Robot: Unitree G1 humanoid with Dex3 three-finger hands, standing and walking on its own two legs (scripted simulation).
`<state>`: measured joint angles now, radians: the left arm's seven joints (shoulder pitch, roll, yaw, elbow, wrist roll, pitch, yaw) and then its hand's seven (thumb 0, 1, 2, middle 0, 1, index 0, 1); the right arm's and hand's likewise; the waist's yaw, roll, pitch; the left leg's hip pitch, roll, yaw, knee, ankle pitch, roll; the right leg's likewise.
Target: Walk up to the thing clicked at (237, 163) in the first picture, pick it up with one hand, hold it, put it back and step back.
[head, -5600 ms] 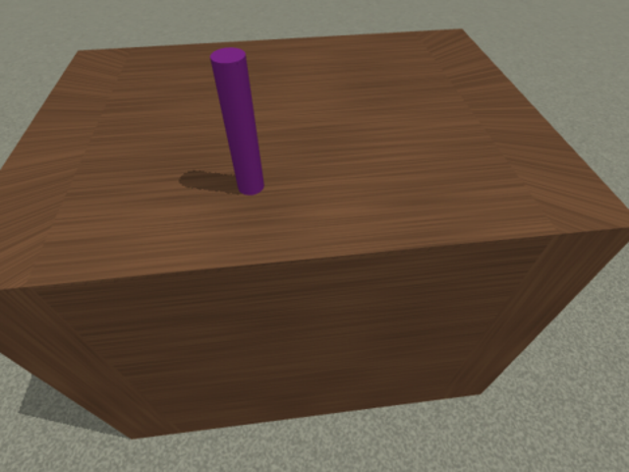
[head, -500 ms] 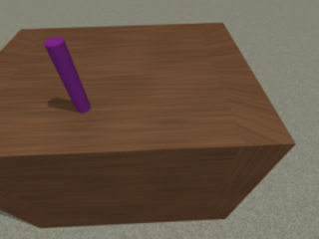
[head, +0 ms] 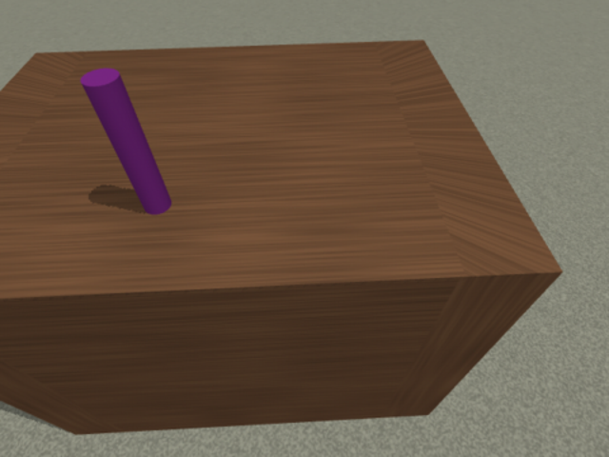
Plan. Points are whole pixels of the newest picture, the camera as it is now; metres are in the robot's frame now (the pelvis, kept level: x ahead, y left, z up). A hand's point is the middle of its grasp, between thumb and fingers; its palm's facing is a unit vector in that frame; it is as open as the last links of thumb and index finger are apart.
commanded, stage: stand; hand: left
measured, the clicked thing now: (133, 151) +0.51 +0.26 +0.13
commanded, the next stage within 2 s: rise first in 0.12 s
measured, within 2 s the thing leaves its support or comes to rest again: neither
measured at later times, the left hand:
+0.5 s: hand (144, 434) +0.18 +0.25 -0.11, palm faces +0.16 -0.94 -0.31, open 11.8 cm
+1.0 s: hand (89, 382) +0.21 +0.27 +0.03, palm faces +0.27 -0.89 -0.36, open 17.4 cm
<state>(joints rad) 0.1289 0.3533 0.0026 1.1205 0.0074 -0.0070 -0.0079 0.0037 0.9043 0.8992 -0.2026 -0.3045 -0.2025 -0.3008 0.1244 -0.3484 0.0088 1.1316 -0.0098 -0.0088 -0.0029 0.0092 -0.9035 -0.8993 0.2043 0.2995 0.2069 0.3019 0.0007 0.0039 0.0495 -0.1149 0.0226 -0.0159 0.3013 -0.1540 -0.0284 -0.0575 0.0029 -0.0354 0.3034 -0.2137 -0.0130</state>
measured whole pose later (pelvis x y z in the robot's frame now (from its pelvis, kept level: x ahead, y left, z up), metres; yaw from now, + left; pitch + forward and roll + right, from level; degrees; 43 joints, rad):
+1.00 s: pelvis +0.02 +0.02 -0.01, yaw -1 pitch -2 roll +0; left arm 0.43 0.31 0.20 0.00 -0.06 -0.08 0.05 -0.01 -0.49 0.01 -0.04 -0.04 -0.05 -0.03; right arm 0.25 -0.22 -0.09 0.61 0.03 -0.04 -0.06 0.00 0.50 -0.02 0.06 0.05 0.06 0.05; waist 0.05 0.04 0.01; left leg -0.14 0.00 0.02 0.41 -0.24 0.00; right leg -0.09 -0.02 0.00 0.40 -0.28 0.01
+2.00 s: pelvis -0.01 +0.01 -0.01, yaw +0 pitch -4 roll +0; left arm 0.38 0.39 0.43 -0.24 -0.06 -0.33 0.03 -0.01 -0.56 0.04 -0.05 -0.05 -0.04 -0.05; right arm 0.25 -0.22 -0.16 0.64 0.03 -0.12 -0.05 -0.01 0.52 -0.04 0.06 0.05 0.06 0.05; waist 0.07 0.05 0.05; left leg -0.13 0.00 -0.01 0.39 -0.19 -0.01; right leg -0.08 -0.02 -0.03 0.41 -0.26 0.00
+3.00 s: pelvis +0.00 +0.02 -0.01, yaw +0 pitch +0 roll +0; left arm -0.15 0.62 0.64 0.35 -0.24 -0.16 -0.35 -0.01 -0.47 0.05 -0.05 -0.01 -0.05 -0.02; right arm 0.21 -0.22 -0.07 0.68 0.04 -0.12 -0.11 -0.01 0.51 -0.05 0.06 0.05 0.06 0.05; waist 0.01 0.03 -0.03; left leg -0.25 0.00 -0.01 0.49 -0.24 0.00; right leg -0.18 -0.02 -0.03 0.47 -0.29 0.01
